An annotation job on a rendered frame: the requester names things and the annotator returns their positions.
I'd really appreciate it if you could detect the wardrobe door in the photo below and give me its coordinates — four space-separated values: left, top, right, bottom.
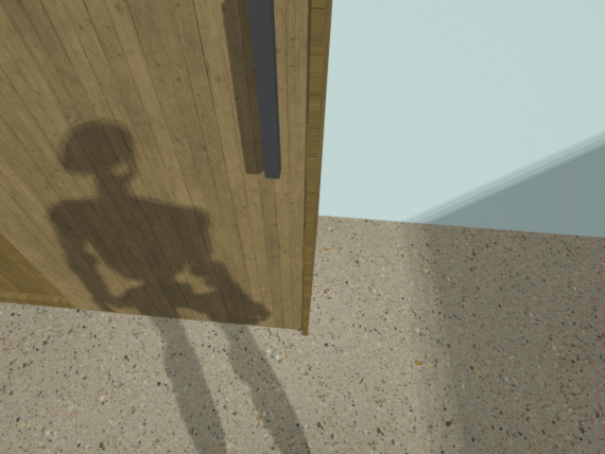
0 0 309 329
0 233 64 297

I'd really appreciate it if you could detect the handle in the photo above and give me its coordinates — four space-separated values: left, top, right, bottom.
249 0 281 179

